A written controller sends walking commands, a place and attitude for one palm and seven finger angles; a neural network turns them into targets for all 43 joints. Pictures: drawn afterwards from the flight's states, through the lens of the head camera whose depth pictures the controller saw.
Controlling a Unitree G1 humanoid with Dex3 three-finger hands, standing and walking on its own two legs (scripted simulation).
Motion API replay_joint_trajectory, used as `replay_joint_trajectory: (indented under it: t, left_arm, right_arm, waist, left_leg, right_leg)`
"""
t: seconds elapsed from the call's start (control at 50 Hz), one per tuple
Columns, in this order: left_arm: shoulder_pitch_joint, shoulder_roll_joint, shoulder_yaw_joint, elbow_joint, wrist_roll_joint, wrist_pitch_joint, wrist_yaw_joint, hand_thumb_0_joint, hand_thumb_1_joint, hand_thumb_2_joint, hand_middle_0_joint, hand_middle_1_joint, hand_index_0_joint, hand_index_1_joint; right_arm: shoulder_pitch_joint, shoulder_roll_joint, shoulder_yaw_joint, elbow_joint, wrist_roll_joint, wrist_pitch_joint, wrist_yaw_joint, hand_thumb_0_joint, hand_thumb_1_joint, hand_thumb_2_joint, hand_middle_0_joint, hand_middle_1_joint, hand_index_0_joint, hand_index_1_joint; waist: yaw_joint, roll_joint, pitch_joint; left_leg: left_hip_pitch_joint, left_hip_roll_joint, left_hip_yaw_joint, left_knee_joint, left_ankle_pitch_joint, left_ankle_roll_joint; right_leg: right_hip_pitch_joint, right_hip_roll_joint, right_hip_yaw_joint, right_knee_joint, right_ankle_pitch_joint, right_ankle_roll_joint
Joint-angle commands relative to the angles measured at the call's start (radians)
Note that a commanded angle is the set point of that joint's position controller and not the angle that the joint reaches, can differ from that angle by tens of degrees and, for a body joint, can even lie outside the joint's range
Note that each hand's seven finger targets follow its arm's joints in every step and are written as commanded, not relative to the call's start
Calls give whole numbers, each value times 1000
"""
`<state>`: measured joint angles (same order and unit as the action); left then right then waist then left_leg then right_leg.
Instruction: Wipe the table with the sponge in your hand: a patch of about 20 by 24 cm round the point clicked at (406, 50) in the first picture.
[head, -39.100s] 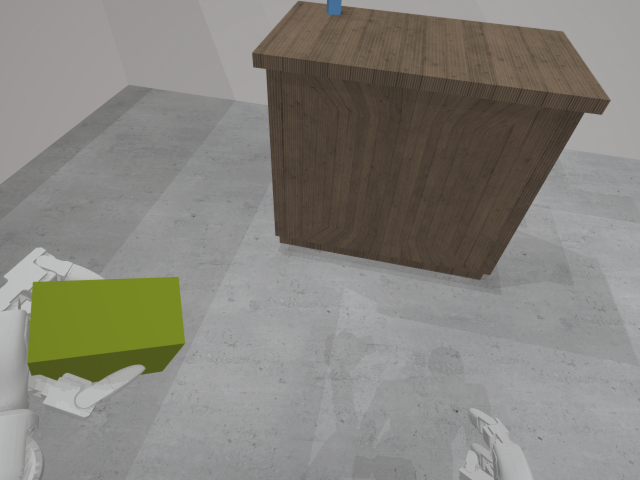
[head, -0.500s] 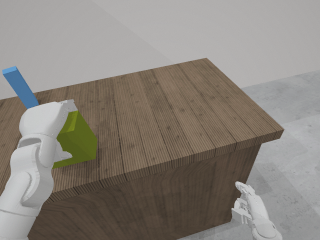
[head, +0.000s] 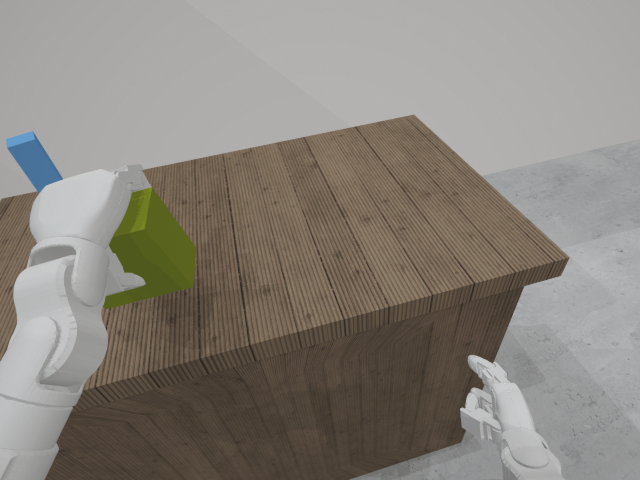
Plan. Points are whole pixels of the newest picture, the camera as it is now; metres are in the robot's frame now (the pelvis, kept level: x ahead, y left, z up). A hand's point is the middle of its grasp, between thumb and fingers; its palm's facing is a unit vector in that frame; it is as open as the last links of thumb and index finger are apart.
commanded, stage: lift the sponge slowly off the table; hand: left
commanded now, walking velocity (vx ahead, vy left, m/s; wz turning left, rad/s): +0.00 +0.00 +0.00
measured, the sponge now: (136, 260) +0.28 +0.28 +0.17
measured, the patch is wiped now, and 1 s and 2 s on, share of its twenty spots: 1.00 1.00 1.00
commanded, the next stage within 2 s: bring the sponge back beside the body in 0.48 s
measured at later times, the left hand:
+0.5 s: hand (106, 206) +0.28 +0.28 +0.25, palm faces +0.30 -0.06 -0.95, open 10.6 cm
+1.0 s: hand (101, 232) +0.25 +0.27 +0.24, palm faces +0.32 -0.10 -0.94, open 10.6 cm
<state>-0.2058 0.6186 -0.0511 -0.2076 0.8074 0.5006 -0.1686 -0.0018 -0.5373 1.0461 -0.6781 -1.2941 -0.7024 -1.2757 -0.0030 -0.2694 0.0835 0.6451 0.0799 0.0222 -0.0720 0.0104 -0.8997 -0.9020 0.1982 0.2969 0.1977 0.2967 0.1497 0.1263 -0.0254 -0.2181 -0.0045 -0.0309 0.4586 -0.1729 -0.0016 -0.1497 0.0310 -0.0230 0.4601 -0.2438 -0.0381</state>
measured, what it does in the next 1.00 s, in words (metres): stands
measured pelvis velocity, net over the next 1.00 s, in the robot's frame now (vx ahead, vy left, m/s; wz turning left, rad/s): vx -0.01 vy -0.01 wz -0.01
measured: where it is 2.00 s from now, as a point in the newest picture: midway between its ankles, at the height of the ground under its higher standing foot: outside the picture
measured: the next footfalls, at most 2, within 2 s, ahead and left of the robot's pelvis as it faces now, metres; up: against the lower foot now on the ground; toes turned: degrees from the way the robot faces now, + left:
none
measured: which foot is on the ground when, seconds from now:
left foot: down 0.00-1.00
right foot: down 0.00-1.00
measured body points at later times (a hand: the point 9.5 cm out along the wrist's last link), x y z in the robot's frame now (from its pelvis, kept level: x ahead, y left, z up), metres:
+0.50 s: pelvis +0.00 +0.00 +0.00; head -0.03 -0.05 +0.45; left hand +0.26 +0.28 +0.30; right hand +0.27 -0.18 -0.07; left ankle +0.05 +0.12 -0.74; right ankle +0.01 -0.10 -0.74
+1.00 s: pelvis -0.01 -0.01 +0.00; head -0.04 -0.06 +0.44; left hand +0.23 +0.27 +0.29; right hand +0.27 -0.18 -0.06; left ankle +0.05 +0.12 -0.74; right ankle +0.01 -0.10 -0.74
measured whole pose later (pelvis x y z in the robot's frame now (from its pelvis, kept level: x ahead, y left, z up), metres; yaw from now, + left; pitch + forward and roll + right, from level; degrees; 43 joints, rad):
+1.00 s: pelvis -0.01 -0.01 +0.00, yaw +0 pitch -4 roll +0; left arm -0.16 0.64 0.00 -0.34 0.75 0.56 -0.17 0.00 -0.54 1.05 -0.68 -1.29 -0.70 -1.28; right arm -0.01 -0.27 0.09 0.61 0.09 0.04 -0.08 0.01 -0.90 -0.90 0.20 0.30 0.20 0.30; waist 0.16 0.14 -0.03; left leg -0.23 0.00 -0.03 0.48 -0.18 -0.01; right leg -0.17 0.04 -0.02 0.49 -0.25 -0.04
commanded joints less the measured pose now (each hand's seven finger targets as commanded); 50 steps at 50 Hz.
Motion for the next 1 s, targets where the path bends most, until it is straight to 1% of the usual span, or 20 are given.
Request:
replay_joint_trajectory:
  t: [0.0, 0.04, 0.08, 0.14, 0.18, 0.26, 0.28, 0.3, 0.36, 0.38, 0.42, 0.5, 0.54, 0.68, 0.72, 0.78, 0.82, 0.9, 0.94, 0.98]
  left_arm:
    - [-373, 299, 212, -146, 32, 14, 42, 0, 100, 1300, -1200, -1600, -1200, -1600]
    - [-354, 302, 216, -125, 23, 18, 34, 0, 100, 1300, -1200, -1600, -1200, -1600]
    - [-389, 310, 216, -153, 24, 21, 25, 0, 100, 1300, -1200, -1600, -1200, -1600]
    - [-422, 267, 161, -125, 21, 19, 13, 0, 100, 1300, -1200, -1600, -1200, -1600]
    - [-477, 298, 174, -157, 36, 15, 13, 0, 100, 1300, -1200, -1600, -1200, -1600]
    - [-488, 343, 211, -140, 42, 11, 16, 0, 100, 1300, -1200, -1600, -1200, -1600]
    - [-494, 368, 233, -168, 48, 12, 17, 0, 100, 1300, -1200, -1600, -1200, -1600]
    - [-499, 332, 205, -170, 41, 15, 16, 0, 100, 1300, -1200, -1600, -1200, -1600]
    - [-457, 360, 244, -161, 25, 24, 16, 0, 100, 1300, -1200, -1600, -1200, -1600]
    - [-449, 351, 244, -170, 25, 29, 13, 0, 100, 1300, -1200, -1600, -1200, -1600]
    - [-419, 303, 210, -148, 13, 34, 8, 0, 100, 1300, -1200, -1600, -1200, -1600]
    - [-369, 254, 181, -214, 1, 40, 2, 0, 100, 1300, -1200, -1600, -1200, -1600]
    - [-357, 288, 209, -207, -3, 44, 5, 0, 100, 1300, -1200, -1600, -1200, -1600]
    - [-393, 346, 254, -264, 11, 44, 35, 0, 100, 1300, -1200, -1600, -1200, -1600]
    - [-346, 327, 252, -273, 3, 44, 39, 0, 100, 1300, -1200, -1600, -1200, -1600]
    - [-332, 317, 246, -304, -10, 47, 37, 0, 100, 1300, -1200, -1600, -1200, -1600]
    - [-313, 302, 238, -254, -15, 47, 40, 0, 100, 1300, -1200, -1600, -1200, -1600]
    - [-305, 274, 213, -303, -21, 42, 39, 0, 100, 1300, -1200, -1600, -1200, -1600]
    - [-267, 289, 229, -276, -22, 45, 39, 0, 100, 1300, -1200, -1600, -1200, -1600]
    - [-281, 317, 251, -317, -16, 45, 42, 0, 100, 1300, -1200, -1600, -1200, -1600]
  right_arm:
    - [-254, -91, -34, -195, -2, -47, -11, 0, -900, -900, 200, 300, 200, 300]
    - [-247, -94, -36, -189, -2, -44, -11, 0, -900, -900, 200, 300, 200, 300]
    - [-262, -91, -33, -197, 7, -49, -13, 0, -900, -900, 200, 300, 200, 300]
    - [-246, -92, -34, -197, 4, -54, -18, 0, -900, -900, 200, 300, 200, 300]
    - [-261, -90, -31, -203, 9, -64, -23, 0, -900, -900, 200, 300, 200, 300]
    - [-241, -96, -40, -190, 0, -62, -24, 0, -900, -900, 200, 300, 200, 300]
    - [-254, -98, -37, -199, 3, -64, -22, 0, -900, -900, 200, 300, 200, 300]
    - [-251, -91, -34, -203, 1, -61, -21, 0, -900, -900, 200, 300, 200, 300]
    - [-248, -92, -36, -195, 2, -51, -13, 0, -900, -900, 200, 300, 200, 300]
    - [-259, -93, -34, -203, 5, -51, -12, 0, -900, -900, 200, 300, 200, 300]
    - [-245, -88, -33, -201, 8, -45, -9, 0, -900, -900, 200, 300, 200, 300]
    - [-257, -83, -30, -228, 10, -40, -5, 0, -900, -900, 200, 300, 200, 300]
    - [-247, -90, -33, -221, 6, -33, -8, 0, -900, -900, 200, 300, 200, 300]
    - [-267, -89, -31, -222, 7, -40, -14, 0, -900, -900, 200, 300, 200, 300]
    - [-259, -82, -32, -223, 7, -37, -10, 0, -900, -900, 200, 300, 200, 300]
    - [-277, -82, -29, -229, 11, -37, -10, 0, -900, -900, 200, 300, 200, 300]
    - [-259, -81, -30, -218, 10, -38, -13, 0, -900, -900, 200, 300, 200, 300]
    - [-271, -77, -29, -236, 8, -44, -19, 0, -900, -900, 200, 300, 200, 300]
    - [-260, -84, -31, -226, 4, -39, -20, 0, -900, -900, 200, 300, 200, 300]
    - [-278, -83, -29, -233, 7, -45, -21, 0, -900, -900, 200, 300, 200, 300]
  waist:
    - [2, -34, -222]
    - [2, -58, -213]
    - [-6, -18, -209]
    - [-11, -51, -208]
    - [-12, -6, -223]
    - [-1, -56, -255]
    - [4, -16, -275]
    - [4, -26, -270]
    - [11, -46, -261]
    - [9, -14, -257]
    - [3, -62, -239]
    - [5, -41, -239]
    - [2, -92, -229]
    - [10, -19, -247]
    - [14, -48, -248]
    - [9, -5, -228]
    - [3, -61, -192]
    - [7, -31, -214]
    - [5, -69, -191]
    - [7, -36, -206]
  left_leg:
    - [85, -31, -35, -46, 113, 21]
    - [88, -30, -34, -39, 118, 22]
    - [95, -30, -38, -45, 105, 21]
    - [94, -28, -39, -46, 79, 23]
    - [107, -30, -46, -55, 65, 23]
    - [105, -34, -43, -38, 109, 24]
    - [111, -35, -49, -42, 116, 22]
    - [101, -35, -41, -40, 130, 23]
    - [95, -32, -40, -34, 152, 20]
    - [97, -32, -42, -42, 143, 19]
    - [92, -25, -36, -41, 133, 18]
    - [91, -23, -34, -42, 133, 18]
    - [89, -22, -31, -34, 118, 21]
    - [102, -27, -41, -39, 110, 18]
    - [97, -29, -37, -32, 136, 19]
    - [104, -26, -37, -40, 103, 18]
    - [88, -22, -38, -40, 78, 17]
    - [95, -26, -36, -32, 68, 18]
    - [89, -25, -35, -28, 74, 19]
    - [100, -26, -38, -31, 67, 19]
  right_leg:
    - [11, -8, 92, -87, 103, -50]
    - [0, -9, 83, -90, 117, -44]
    - [-13, -4, 107, -91, 94, -48]
    - [-19, -14, 74, -96, 74, -40]
    - [-21, -8, 100, -94, 49, -48]
    - [4, -16, 95, -85, 101, -45]
    - [15, -8, 122, -80, 100, -54]
    - [22, -16, 94, -74, 115, -50]
    - [20, -17, 92, -70, 150, -44]
    - [16, -9, 108, -73, 135, -50]
    - [0, -15, 81, -76, 126, -40]
    - [2, -15, 73, -67, 134, -43]
    - [-10, -15, 78, -73, 125, -36]
    - [-6, -5, 123, -76, 87, -51]
    - [2, -9, 100, -69, 113, -44]
    - [-17, -5, 117, -82, 74, -46]
    - [-39, -9, 98, -90, 47, -37]
    - [-29, -16, 112, -87, 40, -42]
    - [-36, -14, 112, -93, 52, -37]
    - [-37, -8, 138, -92, 33, -43]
